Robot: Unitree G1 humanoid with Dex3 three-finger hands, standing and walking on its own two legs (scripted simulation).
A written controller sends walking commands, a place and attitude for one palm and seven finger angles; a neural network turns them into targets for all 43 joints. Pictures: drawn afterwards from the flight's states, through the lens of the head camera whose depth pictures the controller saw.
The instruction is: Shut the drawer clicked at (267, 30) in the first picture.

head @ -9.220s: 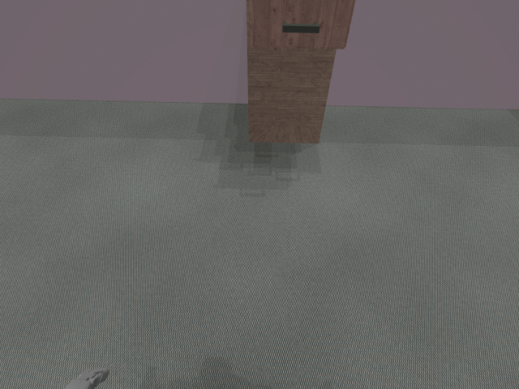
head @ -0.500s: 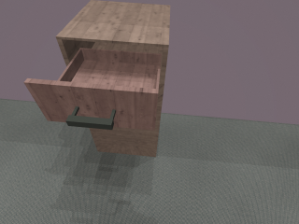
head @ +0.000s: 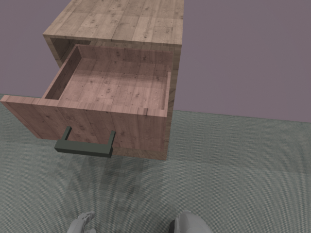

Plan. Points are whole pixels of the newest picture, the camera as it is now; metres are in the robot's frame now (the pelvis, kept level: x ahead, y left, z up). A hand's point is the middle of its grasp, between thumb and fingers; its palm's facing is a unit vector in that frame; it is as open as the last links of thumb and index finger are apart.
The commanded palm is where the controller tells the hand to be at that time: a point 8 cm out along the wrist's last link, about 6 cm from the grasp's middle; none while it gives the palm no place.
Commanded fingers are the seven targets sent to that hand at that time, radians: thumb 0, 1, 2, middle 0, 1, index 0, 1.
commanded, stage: come to a stop and stand still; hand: left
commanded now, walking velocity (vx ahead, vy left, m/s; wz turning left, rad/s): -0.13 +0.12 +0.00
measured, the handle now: (87, 140) +0.33 +0.19 +0.04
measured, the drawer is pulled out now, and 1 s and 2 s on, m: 0.28 0.28 0.28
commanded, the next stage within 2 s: look again from close up in 0.70 s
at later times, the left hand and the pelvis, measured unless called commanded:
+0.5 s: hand out of the picture +0.01 +0.20 -0.17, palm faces +0.08 -0.97 -0.21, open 7.3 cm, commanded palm none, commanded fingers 0.00 0.90 0.90 -0.20 -0.30 -0.20 -0.30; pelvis -0.03 +0.01 +0.00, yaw +1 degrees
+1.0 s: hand out of the picture -0.03 +0.14 -0.18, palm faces -0.01 -0.97 -0.24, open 7.3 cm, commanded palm none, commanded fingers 0.00 0.90 0.90 -0.20 -0.30 -0.20 -0.30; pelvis -0.06 -0.04 -0.01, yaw +0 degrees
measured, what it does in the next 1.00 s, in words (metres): steps on the spot: right foot, then left foot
